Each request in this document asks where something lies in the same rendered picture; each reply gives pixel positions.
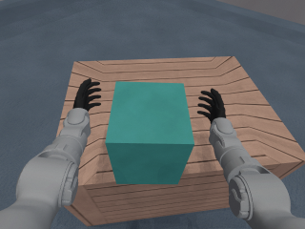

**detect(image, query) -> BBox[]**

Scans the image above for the left robot forearm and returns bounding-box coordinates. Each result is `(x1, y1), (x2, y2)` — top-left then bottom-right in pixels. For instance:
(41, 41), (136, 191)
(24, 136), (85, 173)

(15, 108), (92, 199)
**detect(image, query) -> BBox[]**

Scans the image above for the robot left hand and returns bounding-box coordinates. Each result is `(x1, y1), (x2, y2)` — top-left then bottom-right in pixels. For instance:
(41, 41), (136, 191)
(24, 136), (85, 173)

(72, 78), (101, 111)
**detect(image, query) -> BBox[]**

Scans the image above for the left robot upper arm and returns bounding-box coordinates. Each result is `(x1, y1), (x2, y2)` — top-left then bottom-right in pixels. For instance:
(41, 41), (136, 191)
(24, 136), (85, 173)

(0, 156), (79, 229)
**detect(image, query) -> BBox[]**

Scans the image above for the right robot forearm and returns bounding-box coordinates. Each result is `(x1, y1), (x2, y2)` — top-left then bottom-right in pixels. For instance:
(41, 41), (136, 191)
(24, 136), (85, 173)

(209, 117), (291, 210)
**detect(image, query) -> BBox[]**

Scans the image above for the robot right hand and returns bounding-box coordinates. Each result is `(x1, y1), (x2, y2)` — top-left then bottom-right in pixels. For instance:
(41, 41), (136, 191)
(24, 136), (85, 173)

(197, 88), (226, 124)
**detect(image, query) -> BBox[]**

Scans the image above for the pedestal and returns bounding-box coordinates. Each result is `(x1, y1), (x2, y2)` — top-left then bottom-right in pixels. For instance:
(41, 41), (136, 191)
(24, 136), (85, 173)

(56, 56), (305, 226)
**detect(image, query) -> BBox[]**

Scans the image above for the right robot upper arm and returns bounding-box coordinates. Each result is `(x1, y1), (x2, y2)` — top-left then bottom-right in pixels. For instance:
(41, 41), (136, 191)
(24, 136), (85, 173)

(229, 173), (305, 229)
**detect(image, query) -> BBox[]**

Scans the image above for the carton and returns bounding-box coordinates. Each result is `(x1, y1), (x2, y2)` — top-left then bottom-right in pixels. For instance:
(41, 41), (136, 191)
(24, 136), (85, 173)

(105, 81), (194, 184)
